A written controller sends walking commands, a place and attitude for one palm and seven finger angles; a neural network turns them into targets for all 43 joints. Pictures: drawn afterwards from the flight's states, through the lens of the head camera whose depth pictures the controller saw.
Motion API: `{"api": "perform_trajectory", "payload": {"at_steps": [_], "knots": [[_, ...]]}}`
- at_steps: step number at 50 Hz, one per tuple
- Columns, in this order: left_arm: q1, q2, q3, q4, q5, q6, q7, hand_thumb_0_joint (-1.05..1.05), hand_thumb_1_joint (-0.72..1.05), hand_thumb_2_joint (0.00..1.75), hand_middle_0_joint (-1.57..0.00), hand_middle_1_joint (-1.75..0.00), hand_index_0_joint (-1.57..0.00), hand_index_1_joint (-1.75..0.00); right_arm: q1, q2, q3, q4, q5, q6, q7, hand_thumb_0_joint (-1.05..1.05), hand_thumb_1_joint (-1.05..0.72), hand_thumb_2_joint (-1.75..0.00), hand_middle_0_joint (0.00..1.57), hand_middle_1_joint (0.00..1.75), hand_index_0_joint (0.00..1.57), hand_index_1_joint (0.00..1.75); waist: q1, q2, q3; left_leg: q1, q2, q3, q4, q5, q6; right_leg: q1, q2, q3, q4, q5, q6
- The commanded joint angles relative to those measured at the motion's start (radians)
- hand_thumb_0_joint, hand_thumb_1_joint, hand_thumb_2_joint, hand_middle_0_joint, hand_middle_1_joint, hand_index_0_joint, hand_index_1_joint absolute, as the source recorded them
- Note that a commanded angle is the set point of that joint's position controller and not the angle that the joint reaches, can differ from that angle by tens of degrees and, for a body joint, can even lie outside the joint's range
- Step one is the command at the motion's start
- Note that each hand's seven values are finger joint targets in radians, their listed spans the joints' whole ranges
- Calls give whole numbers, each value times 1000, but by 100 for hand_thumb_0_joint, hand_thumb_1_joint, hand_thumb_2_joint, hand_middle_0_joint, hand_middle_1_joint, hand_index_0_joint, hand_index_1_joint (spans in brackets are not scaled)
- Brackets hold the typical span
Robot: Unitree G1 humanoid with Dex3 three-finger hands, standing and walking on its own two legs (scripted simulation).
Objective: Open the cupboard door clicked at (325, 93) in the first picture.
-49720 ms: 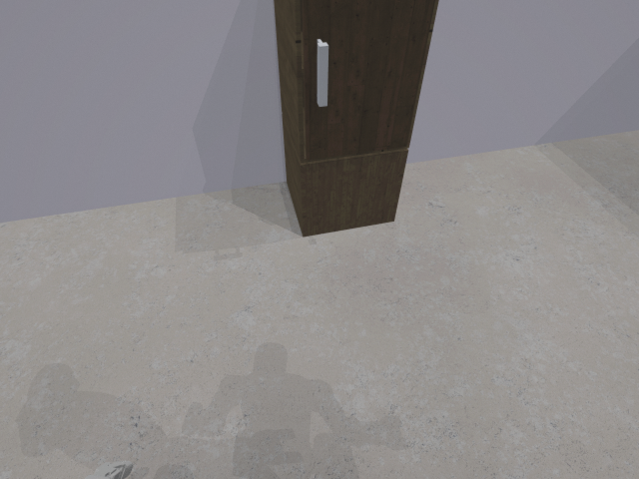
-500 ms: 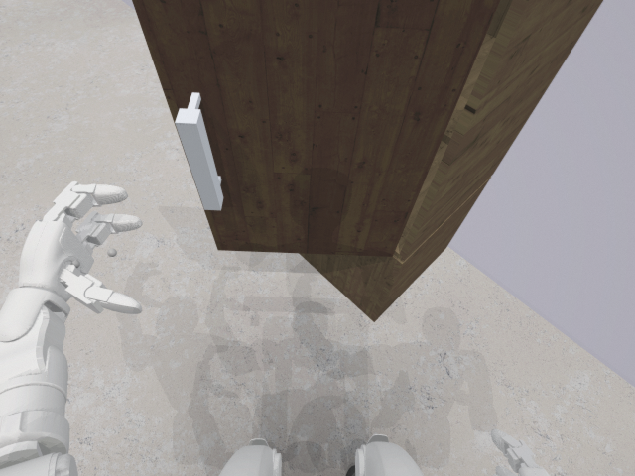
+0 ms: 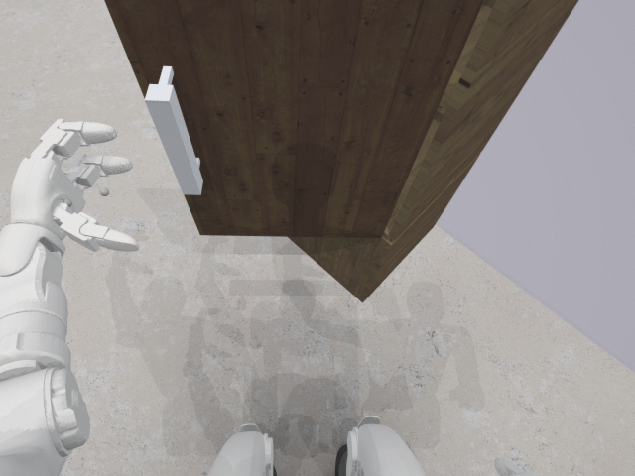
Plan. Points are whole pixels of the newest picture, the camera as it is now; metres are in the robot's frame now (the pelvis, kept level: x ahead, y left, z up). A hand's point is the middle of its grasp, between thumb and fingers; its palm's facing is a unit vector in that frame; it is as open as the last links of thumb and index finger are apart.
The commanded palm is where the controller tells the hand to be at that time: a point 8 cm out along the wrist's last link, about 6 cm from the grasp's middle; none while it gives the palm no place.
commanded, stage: move the hooked fingers beside the handle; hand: left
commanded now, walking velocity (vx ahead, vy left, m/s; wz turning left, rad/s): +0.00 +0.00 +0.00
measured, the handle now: (181, 135) +0.54 +0.18 +0.05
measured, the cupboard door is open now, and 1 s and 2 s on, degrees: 44 44 44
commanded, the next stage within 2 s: slide the fingers in behind the handle in 1.22 s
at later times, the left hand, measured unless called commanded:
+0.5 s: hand (130, 149) +0.50 +0.24 +0.06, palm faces +0.00 -1.00 -0.02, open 14.0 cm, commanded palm +0.47 +0.29 +0.06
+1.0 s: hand (126, 166) +0.48 +0.24 +0.05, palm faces -0.03 -1.00 +0.00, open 14.0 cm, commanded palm +0.47 +0.29 +0.06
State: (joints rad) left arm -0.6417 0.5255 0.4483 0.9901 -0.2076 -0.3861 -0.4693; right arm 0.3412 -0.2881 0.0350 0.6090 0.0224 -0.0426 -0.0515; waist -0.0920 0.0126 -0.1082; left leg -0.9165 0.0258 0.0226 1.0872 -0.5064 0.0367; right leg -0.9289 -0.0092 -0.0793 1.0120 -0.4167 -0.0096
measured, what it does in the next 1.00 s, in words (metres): stands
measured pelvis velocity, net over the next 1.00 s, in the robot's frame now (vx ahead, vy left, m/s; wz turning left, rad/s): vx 0.01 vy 0.01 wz -0.01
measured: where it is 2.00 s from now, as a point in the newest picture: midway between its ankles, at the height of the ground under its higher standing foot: outside the picture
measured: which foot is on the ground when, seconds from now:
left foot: down 0.00-1.00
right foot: down 0.00-1.00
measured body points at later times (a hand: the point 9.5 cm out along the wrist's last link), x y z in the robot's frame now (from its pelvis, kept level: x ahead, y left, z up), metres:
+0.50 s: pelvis +0.01 +0.00 -0.01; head +0.15 +0.02 +0.42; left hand +0.50 +0.29 +0.07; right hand +0.01 -0.27 -0.11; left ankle +0.00 +0.09 -0.66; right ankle +0.04 -0.12 -0.66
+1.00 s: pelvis +0.01 +0.01 +0.00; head +0.14 +0.04 +0.43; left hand +0.48 +0.30 +0.06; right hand +0.05 -0.26 -0.11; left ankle +0.00 +0.09 -0.66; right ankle +0.04 -0.12 -0.66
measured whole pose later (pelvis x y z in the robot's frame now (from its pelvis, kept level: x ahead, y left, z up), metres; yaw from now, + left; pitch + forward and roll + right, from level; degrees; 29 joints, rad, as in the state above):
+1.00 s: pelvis +0.01 +0.01 +0.00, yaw -1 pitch +22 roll -4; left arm -0.79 0.57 0.44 1.13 -0.15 -0.38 -0.42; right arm 0.34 -0.28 0.04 0.59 0.01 0.07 -0.03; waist -0.14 0.02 -0.11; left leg -0.97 0.03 0.02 1.11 -0.52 0.05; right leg -0.97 0.00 -0.08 1.00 -0.42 0.00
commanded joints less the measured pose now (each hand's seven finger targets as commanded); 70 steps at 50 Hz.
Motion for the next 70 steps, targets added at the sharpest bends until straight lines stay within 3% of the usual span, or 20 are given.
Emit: {"api": "perform_trajectory", "payload": {"at_steps": [1, 4, 5, 17, 18, 23, 26, 29, 33, 35, 39, 44, 48, 52, 54, 58, 61, 65, 68, 70], "knots": [[-414, 299, 36, -108, 6, -38, 2, 0, -50, 30, -30, -120, -30, -120, 126, -180, -60, -68, -1, -8, -11, 0, -90, -90, 20, 30, 20, 30, -28, 71, -379, 205, -3, -71, -147, 334, -12, 191, 35, 49, -99, 213, -14], [-486, 310, 36, -146, 13, -62, 16, 0, -50, 30, -30, -120, -30, -120, 138, -177, -61, -70, -8, -1, -8, 0, -90, -90, 20, 30, 20, 30, -30, 127, -431, 250, -4, -78, -133, 385, -17, 173, 38, 45, -81, 231, -20], [-466, 353, 76, -140, 18, -69, 22, 0, -50, 30, -30, -120, -30, -120, 149, -181, -62, -67, -12, 5, -5, 0, -90, -90, 20, 30, 20, 30, -11, 132, -472, 266, -2, -79, -131, 404, -22, 190, 39, 47, -79, 241, -19], [-558, 405, 80, -23, 64, -48, 48, 0, -50, 30, -30, -120, -30, -120, 193, -188, -53, -57, -17, 55, 1, 0, -90, -90, 20, 30, 20, 30, -54, 115, -454, 194, 1, -74, -109, 402, -9, 183, 42, 53, -76, 270, -10], [-589, 379, 53, -24, 64, -47, 49, 0, -50, 30, -30, -120, -30, -120, 192, -185, -50, -56, -19, 57, 2, 0, -90, -90, 20, 30, 20, 30, -72, 117, -447, 188, 0, -71, -103, 389, -6, 172, 43, 56, -80, 264, -7], [-558, 442, 117, -62, 62, -72, 50, 0, -50, 30, -30, -120, -30, -120, 211, -187, -55, -60, -27, 71, 9, 0, -90, -90, 20, 30, 20, 30, -43, 150, -555, 245, 4, -74, -89, 493, -12, 217, 47, 56, -64, 338, -11], [-443, 447, 136, -48, 52, -54, 33, 0, -50, 30, -30, -120, -30, -120, 212, -188, -60, -76, -25, 82, 14, 0, -90, -90, 20, 30, 20, 30, -26, 123, -534, 229, 5, -62, -102, 523, -9, 263, 50, 57, -75, 388, -9], [-400, 417, 115, -57, 42, -35, 17, 0, -50, 30, -30, -120, -30, -120, 207, -182, -59, -99, -17, 97, 18, 0, -90, -90, 20, 30, 20, 30, -23, 108, -486, 204, 1, -51, -117, 506, -4, 279, 54, 54, -84, 393, -13], [-494, 376, 81, -99, 34, -59, 23, 0, -50, 30, -30, -120, -30, -120, 197, -182, -63, -84, -17, 100, 17, 0, -90, -90, 20, 30, 20, 30, -56, 119, -437, 230, 7, -60, -122, 440, -4, 205, 57, 51, -101, 312, -8], [-535, 396, 100, -161, 24, -97, 26, 0, -50, 30, -30, -120, -30, -120, 199, -183, -67, -76, -21, 97, 14, 0, -90, -90, 20, 30, 20, 30, -47, 168, -504, 304, 9, -70, -115, 490, -14, 195, 59, 49, -92, 318, -13], [-539, 346, 59, -155, 22, -113, 26, 0, -50, 30, -30, -120, -30, -120, 195, -179, -66, -57, -21, 93, 12, 0, -90, -90, 20, 30, 20, 30, -57, 195, -496, 367, 13, -88, -108, 559, -26, 147, 61, 36, -86, 311, -18], [-508, 256, -14, -69, 31, -58, 27, 0, -50, 30, -30, -120, -30, -120, 188, -180, -63, -47, -19, 98, 13, 0, -90, -90, 20, 30, 20, 30, -68, 187, -403, 370, 19, -106, -125, 548, -37, 63, 57, 13, -97, 246, -21], [-513, 316, 41, -48, 40, -53, 62, 0, -50, 30, -30, -120, -30, -120, 178, -183, -60, -62, -21, 98, 12, 0, -90, -90, 20, 30, 20, 30, -56, 103, -422, 282, 9, -100, -122, 468, -27, 119, 51, 21, -85, 250, -15], [-542, 369, 79, -180, 55, -119, 92, 0, -50, 30, -30, -120, -30, -120, 170, -174, -61, -77, -29, 95, 19, 0, -90, -90, 20, 30, 20, 30, -25, 218, -549, 387, 14, -105, -104, 606, -53, 132, 51, 26, -59, 297, -20], [-528, 334, 56, -170, 49, -124, 94, 0, -50, 30, -30, -120, -30, -120, 173, -172, -62, -76, -28, 96, 24, 0, -90, -90, 20, 30, 20, 30, -41, 177, -521, 395, 19, -110, -101, 620, -53, 118, 60, 19, -64, 292, -19], [-500, 312, 37, -39, 50, -70, 72, 0, -50, 30, -30, -120, -30, -120, 166, -180, -55, -71, -18, 102, 18, 0, -90, -90, 20, 30, 20, 30, -60, 97, -421, 251, 8, -89, -125, 419, -24, 153, 55, 30, -87, 243, -13], [-520, 322, 29, -33, 56, -59, 58, 0, -50, 30, -30, -120, -30, -120, 169, -183, -52, -70, -17, 101, 11, 0, -90, -90, 20, 30, 20, 30, -60, 130, -412, 255, 6, -90, -130, 397, -23, 131, 52, 30, -88, 225, -17], [-536, 335, 50, -134, 39, -102, 58, 0, -50, 30, -30, -120, -30, -120, 178, -181, -59, -64, -25, 93, 13, 0, -90, -90, 20, 30, 20, 30, -43, 164, -517, 346, 12, -99, -113, 499, -35, 132, 55, 30, -78, 261, -19], [-561, 277, 11, -88, 31, -101, 63, 0, -50, 30, -30, -120, -30, -120, 171, -175, -57, -52, -21, 90, 13, 0, -90, -90, 20, 30, 20, 30, -70, 128, -449, 288, 9, -96, -115, 420, -26, 117, 54, 31, -87, 229, -14], [-540, 264, 7, -74, 31, -93, 64, 0, -50, 30, -30, -120, -30, -120, 175, -176, -59, -51, -21, 88, 14, 0, -90, -90, 20, 30, 20, 30, -63, 130, -450, 288, 8, -94, -121, 413, -25, 121, 53, 29, -87, 225, -17]]}}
